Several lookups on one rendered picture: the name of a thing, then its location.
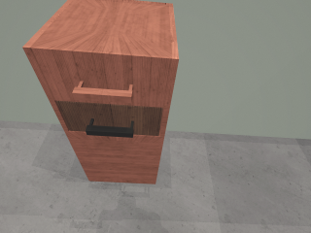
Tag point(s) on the handle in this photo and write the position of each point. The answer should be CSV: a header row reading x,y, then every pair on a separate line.
x,y
102,95
109,131

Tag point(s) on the drawer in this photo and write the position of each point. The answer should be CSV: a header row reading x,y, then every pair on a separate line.
x,y
77,115

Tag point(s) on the cabinet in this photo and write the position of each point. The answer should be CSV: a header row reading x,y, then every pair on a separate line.
x,y
110,44

